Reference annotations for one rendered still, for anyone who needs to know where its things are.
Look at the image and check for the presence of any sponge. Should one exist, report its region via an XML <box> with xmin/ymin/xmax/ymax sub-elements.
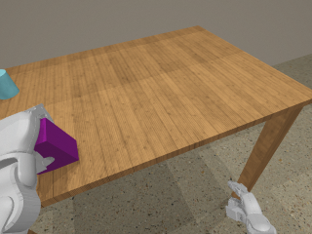
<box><xmin>34</xmin><ymin>117</ymin><xmax>79</xmax><ymax>175</ymax></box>

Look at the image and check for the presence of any right robot forearm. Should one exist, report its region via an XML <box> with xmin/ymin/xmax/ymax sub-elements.
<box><xmin>246</xmin><ymin>213</ymin><xmax>277</xmax><ymax>234</ymax></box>

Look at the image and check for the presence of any robot left hand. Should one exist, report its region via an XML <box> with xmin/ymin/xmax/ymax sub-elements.
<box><xmin>0</xmin><ymin>103</ymin><xmax>55</xmax><ymax>174</ymax></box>

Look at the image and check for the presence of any table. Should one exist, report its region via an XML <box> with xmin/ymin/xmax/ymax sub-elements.
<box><xmin>0</xmin><ymin>25</ymin><xmax>312</xmax><ymax>234</ymax></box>

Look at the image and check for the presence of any robot right hand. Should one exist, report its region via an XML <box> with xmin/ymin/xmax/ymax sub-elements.
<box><xmin>225</xmin><ymin>180</ymin><xmax>262</xmax><ymax>224</ymax></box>

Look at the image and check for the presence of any left robot forearm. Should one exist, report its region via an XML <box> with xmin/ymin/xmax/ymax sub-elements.
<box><xmin>0</xmin><ymin>152</ymin><xmax>41</xmax><ymax>234</ymax></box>

